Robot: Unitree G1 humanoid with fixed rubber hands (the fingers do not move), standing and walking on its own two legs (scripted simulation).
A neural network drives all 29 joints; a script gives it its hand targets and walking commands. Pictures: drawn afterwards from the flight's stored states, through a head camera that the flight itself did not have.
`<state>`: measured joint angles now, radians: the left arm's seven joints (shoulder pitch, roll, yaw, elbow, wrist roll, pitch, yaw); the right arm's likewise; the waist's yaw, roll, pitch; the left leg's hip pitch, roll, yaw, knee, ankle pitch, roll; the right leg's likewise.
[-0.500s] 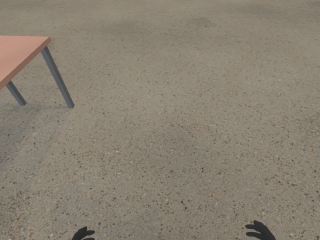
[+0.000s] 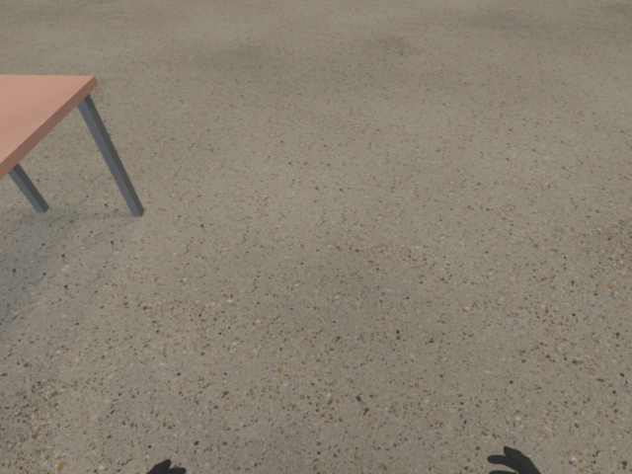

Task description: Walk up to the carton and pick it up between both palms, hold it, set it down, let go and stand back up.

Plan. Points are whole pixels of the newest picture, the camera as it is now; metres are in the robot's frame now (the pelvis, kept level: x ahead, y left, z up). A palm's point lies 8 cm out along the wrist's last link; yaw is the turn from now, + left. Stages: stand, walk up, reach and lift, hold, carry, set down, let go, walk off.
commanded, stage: stand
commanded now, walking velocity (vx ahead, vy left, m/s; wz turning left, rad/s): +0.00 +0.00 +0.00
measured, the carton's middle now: out of the picture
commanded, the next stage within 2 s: walk up in 1.10 s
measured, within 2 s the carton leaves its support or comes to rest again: neither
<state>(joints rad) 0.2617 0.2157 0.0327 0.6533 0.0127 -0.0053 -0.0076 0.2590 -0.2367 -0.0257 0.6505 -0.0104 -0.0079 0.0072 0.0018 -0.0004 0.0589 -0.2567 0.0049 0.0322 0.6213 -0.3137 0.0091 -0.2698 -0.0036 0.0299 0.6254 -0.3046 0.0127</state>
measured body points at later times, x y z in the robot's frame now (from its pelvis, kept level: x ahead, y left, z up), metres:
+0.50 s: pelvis +0.00 +0.00 +0.00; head +0.00 +0.00 +0.45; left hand +0.12 +0.25 -0.11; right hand +0.11 -0.25 -0.11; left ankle +0.02 +0.11 -0.73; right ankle +0.02 -0.13 -0.73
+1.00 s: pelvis +0.00 +0.01 +0.00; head +0.01 +0.01 +0.45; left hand +0.12 +0.25 -0.11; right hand +0.10 -0.25 -0.11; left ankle +0.02 +0.11 -0.73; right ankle +0.02 -0.13 -0.73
